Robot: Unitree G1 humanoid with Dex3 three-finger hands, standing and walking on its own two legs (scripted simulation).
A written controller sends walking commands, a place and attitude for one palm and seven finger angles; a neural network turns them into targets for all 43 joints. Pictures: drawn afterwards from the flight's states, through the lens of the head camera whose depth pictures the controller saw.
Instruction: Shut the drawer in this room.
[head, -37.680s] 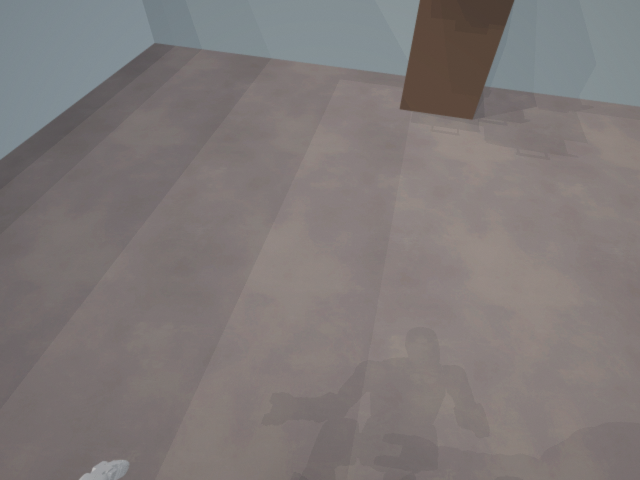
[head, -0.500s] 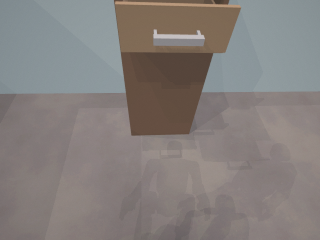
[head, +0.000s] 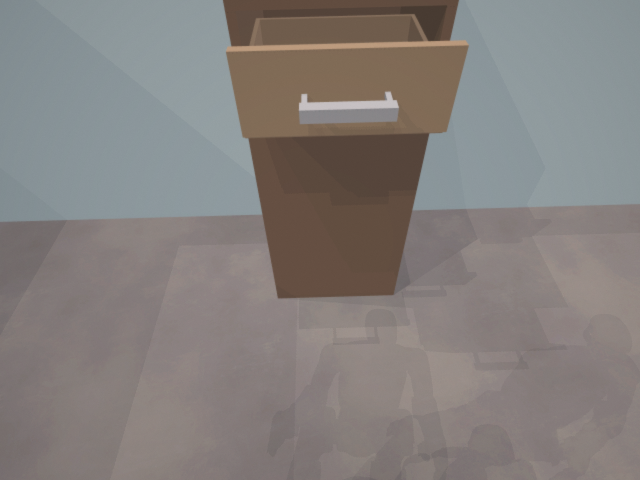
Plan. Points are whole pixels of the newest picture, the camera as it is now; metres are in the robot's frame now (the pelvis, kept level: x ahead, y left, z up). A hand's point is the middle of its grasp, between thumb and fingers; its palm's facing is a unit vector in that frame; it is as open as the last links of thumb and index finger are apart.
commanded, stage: take the last steps up to it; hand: left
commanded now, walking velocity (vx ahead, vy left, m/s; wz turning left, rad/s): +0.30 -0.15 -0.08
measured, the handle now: (347, 105) +0.66 -0.01 +0.14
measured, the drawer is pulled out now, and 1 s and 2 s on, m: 0.17 0.17 0.17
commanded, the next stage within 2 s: come to a stop and stand still in 0.54 s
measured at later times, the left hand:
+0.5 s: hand out of the picture +0.08 +0.14 -0.18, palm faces +0.02 -0.99 -0.11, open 7.4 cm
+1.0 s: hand (286, 334) +0.39 +0.09 -0.16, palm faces -0.05 -0.97 -0.25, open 7.4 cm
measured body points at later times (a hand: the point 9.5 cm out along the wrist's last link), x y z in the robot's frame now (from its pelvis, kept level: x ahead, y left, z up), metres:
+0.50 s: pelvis +0.15 -0.01 +0.00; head +0.20 +0.01 +0.44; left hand +0.08 +0.20 -0.17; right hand +0.24 -0.24 -0.14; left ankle +0.18 +0.08 -0.73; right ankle +0.03 -0.11 -0.65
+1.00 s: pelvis +0.25 -0.09 +0.00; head +0.32 -0.11 +0.44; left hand +0.39 +0.14 -0.14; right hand +0.27 -0.34 -0.17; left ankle +0.20 +0.04 -0.66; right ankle +0.32 -0.22 -0.73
